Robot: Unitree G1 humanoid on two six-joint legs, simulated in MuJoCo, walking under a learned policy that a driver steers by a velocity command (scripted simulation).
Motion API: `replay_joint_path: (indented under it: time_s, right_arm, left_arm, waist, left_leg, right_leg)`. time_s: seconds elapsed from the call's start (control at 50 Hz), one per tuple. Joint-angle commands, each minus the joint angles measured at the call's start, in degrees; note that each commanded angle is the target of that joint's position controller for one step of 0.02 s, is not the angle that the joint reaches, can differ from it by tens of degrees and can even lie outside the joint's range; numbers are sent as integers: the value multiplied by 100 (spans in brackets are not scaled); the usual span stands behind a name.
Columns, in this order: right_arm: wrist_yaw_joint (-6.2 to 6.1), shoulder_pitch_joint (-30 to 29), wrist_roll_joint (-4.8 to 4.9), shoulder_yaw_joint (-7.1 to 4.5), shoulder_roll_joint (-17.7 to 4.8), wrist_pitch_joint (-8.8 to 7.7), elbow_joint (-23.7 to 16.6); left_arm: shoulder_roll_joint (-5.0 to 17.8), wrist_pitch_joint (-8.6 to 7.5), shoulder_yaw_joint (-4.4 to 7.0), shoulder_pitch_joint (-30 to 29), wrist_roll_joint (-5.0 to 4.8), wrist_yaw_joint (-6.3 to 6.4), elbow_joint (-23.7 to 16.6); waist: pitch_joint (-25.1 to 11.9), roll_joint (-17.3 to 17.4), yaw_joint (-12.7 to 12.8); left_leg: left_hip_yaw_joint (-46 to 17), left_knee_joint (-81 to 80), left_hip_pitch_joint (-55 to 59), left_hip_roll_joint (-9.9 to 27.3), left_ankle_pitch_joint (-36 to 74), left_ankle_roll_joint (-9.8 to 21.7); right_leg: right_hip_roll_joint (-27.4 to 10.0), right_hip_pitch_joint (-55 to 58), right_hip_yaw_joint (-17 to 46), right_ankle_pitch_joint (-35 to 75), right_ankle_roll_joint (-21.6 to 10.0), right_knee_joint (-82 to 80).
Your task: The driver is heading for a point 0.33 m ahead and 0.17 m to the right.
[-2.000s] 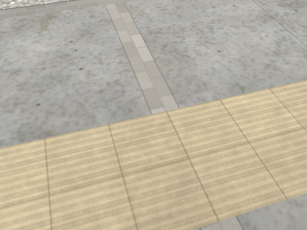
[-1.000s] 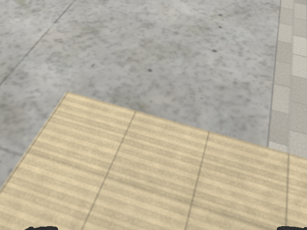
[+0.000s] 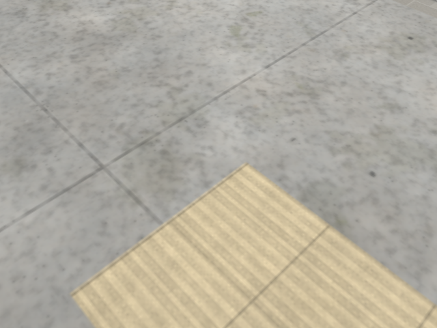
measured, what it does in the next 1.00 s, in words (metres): walks ahead: right foot, then left foot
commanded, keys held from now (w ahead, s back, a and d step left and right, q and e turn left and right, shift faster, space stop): w+e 0.30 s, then no key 0.70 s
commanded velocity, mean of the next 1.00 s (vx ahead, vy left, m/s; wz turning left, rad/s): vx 0.22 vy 0.00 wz -0.17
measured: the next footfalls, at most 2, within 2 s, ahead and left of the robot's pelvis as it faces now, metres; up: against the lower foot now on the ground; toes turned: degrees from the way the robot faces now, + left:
right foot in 0.06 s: +0.07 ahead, -0.11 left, +0.00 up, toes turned -1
left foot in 0.48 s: +0.42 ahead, +0.03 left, +0.00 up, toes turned -14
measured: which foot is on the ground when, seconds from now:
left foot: down 0.00-0.08, up 0.10-0.46, down 0.48-1.00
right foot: up 0.00-0.04, down 0.06-0.50, up 0.52-0.78, down 0.80-1.00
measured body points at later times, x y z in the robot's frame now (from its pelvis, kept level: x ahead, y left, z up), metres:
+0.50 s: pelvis +0.22 -0.04 -0.01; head +0.27 -0.06 +0.43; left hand +0.27 +0.24 -0.13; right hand +0.44 -0.30 -0.08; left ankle +0.38 +0.04 -0.74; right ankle +0.03 -0.11 -0.73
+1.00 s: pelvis +0.31 -0.08 +0.00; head +0.32 -0.09 +0.45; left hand +0.50 +0.12 -0.11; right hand +0.35 -0.35 -0.14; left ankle +0.38 +0.04 -0.74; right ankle +0.30 -0.20 -0.74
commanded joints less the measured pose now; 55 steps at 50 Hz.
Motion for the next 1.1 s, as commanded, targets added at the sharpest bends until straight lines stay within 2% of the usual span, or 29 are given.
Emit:
replay_joint_path:
  time_s: [0.02,0.04,0.06,0.08,0.1,0.12,0.14,0.18,0.24,0.32,0.38,0.42,0.46,0.48,0.5,0.52,0.54,0.56,0.6,0.64,0.68,0.74,0.78,0.8,0.82,0.84,0.88,0.98,1.1]
  right_arm:
    - [67,55,56,-245,-916,-140,-196]
    - [89,-34,41,-229,-834,-179,-210]
    - [100,-284,49,-127,-534,-256,-290]
    - [102,-345,53,-68,-243,-394,-479]
    - [52,-610,58,-160,-697,-509,-631]
    - [50,-732,101,-240,-905,-581,-648]
    - [42,-801,44,-206,-803,-603,-601]
    - [30,-797,-203,-205,-748,-627,-487]
    - [71,-964,-207,-134,-474,-638,-377]
    - [129,-1817,-131,4,-166,-657,-482]
    - [199,-2099,-66,-14,-227,-672,-505]
    - [238,-2047,-117,-72,-376,-713,-492]
    - [199,-1384,-192,-170,-577,-753,-285]
    - [186,-750,-255,-241,-780,-789,-134]
    - [117,87,-393,-315,-1201,-796,-36]
    - [147,466,-368,-280,-1159,-699,197]
    - [134,424,-147,-245,-872,-593,163]
    - [104,-87,-71,-159,-633,-523,58]
    - [74,-844,-88,47,-205,-428,50]
    - [87,-1224,-206,36,-293,-366,160]
    - [94,-1292,-228,-10,-433,-348,257]
    - [65,-1188,-145,-38,-565,-271,392]
    - [60,-1157,-111,27,-440,-209,467]
    - [65,-1034,-147,93,-284,-191,552]
    - [52,-885,-199,119,-246,-166,597]
    - [11,-548,-139,96,-200,-134,595]
    - [-86,-642,-157,36,-380,-90,690]
    - [-64,-456,-145,33,-330,-123,932]
    - [-66,-434,-91,25,-380,-105,1152]
  left_arm:
    - [384,-178,93,-205,-22,-73,-467]
    - [368,-174,106,142,0,-73,-356]
    - [507,-208,159,714,8,-38,-261]
    - [1184,-238,334,1208,92,-21,-203]
    - [1307,-296,398,1677,94,-77,-162]
    - [1053,-355,304,1549,34,-85,-167]
    - [936,-372,269,1382,56,-73,-228]
    - [802,-333,216,1134,72,-3,-282]
    - [662,-234,170,1261,15,109,-119]
    - [858,-109,240,1498,-57,311,177]
    - [746,-6,210,1851,-69,340,474]
    - [826,18,232,1786,-20,367,470]
    - [861,6,240,1392,-11,396,362]
    - [777,-61,213,1271,25,358,315]
    - [419,-134,85,1272,168,310,119]
    - [73,-121,-45,2484,60,264,430]
    - [820,-46,84,2504,6,244,570]
    - [956,33,141,1814,-50,268,399]
    - [768,180,103,1106,83,356,214]
    - [316,315,-4,1349,106,377,236]
    - [100,319,-94,1341,154,411,235]
    - [264,379,-61,1294,165,414,288]
    - [284,433,-53,1057,276,403,227]
    - [338,446,-59,868,365,408,80]
    - [614,437,-40,699,370,434,-108]
    - [930,403,37,390,309,427,-52]
    - [397,262,-104,127,337,370,-95]
    - [386,83,-112,433,219,350,-44]
    - [321,112,-112,500,190,343,-63]
  waist:
    - [112,742,55]
    - [-11,631,216]
    - [-112,437,498]
    - [-182,-1063,484]
    - [-88,-1590,723]
    - [339,-1029,631]
    - [471,-635,551]
    - [423,-299,390]
    - [266,-479,366]
    - [265,-605,568]
    - [225,-697,709]
    - [96,-721,631]
    - [-251,-786,184]
    - [-649,-743,-112]
    - [-1470,44,-345]
    - [-2563,1603,-38]
    - [-2702,856,-182]
    - [-1798,705,-183]
    - [-677,267,106]
    - [-323,656,498]
    - [-388,842,505]
    - [-654,737,509]
    - [-371,641,524]
    - [-101,533,511]
    - [188,151,384]
    - [274,-865,-29]
    - [587,-944,27]
    - [263,-245,137]
    - [22,38,164]
  left_leg:
    - [-1335,-880,-288,1443,-575,1012]
    - [-1177,-540,-492,1323,-336,900]
    - [-799,306,-953,1054,33,667]
    - [417,2247,-2220,145,-47,170]
    - [345,3564,-3522,47,-1327,-40]
    - [117,3977,-4076,324,-1125,29]
    - [86,4074,-4122,482,-557,55]
    - [139,3494,-3894,717,245,-56]
    - [478,2517,-3149,584,769,-393]
    - [771,702,-2222,228,1770,-546]
    - [832,75,-1655,56,2336,-406]
    - [780,-176,-1307,-1,2345,-243]
    - [807,-586,-460,-23,2569,28]
    - [687,-597,557,294,3419,268]
    - [-351,81,2465,1487,5843,826]
    - [-2248,256,4049,3196,7281,2082]
    - [-2348,28,3751,2957,5804,1958]
    - [-1687,-217,2983,2591,5046,1664]
    - [-947,-711,1191,2002,4337,1319]
    - [-269,-1067,-199,1539,4138,1084]
    - [65,-1114,-501,1415,4453,1096]
    - [40,-1106,-576,1473,2704,997]
    - [31,-1158,-1075,1210,181,595]
    - [13,-1137,-1385,1051,-863,265]
    - [173,-745,-1492,777,-1272,-42]
    - [637,-521,-709,433,-599,-204]
    - [760,-85,-15,394,182,-334]
    - [558,-185,-60,562,805,-251]
    - [523,-28,165,608,1466,-280]
  right_leg:
    - [158,693,-229,192,-317,-689]
    - [173,1232,-129,317,-405,-766]
    - [-137,1881,494,155,-618,-988]
    - [-1087,2728,2454,-512,-1278,-1756]
    - [-2075,3115,4630,-1051,-2061,-2598]
    - [-2153,3096,4564,-1090,-2058,-2638]
    - [-1853,2970,3954,-654,-1848,-2545]
    - [-1377,2735,2907,799,-1514,-2500]
    - [-893,2326,2013,2574,-1297,-2546]
    - [-510,1896,1353,3436,-991,-2352]
    - [-582,1928,1448,3889,-807,-2051]
    - [-679,2134,1601,4156,-697,-1762]
    - [-562,2311,1580,5136,-513,-1012]
    - [-390,2017,1503,5068,-337,-359]
    - [0,781,1462,3098,-98,1240]
    - [777,-549,1283,-2177,318,3365]
    - [461,-725,1521,-2013,329,3771]
    - [221,-1045,1266,-1615,374,3756]
    - [-172,-771,887,-1086,447,2995]
    - [-245,289,510,-855,507,1838]
    - [-201,852,295,-637,539,879]
    - [-176,1583,205,622,419,-91]
    - [-97,2054,120,890,223,-639]
    - [-276,2128,347,901,87,-926]
    - [-740,1877,892,731,-108,-1432]
    - [-846,729,1024,-770,-330,-1750]
    - [-607,-36,1017,-1670,-206,-2152]
    - [-359,774,650,339,-57,-1408]
    - [-288,1073,537,1431,-165,-1137]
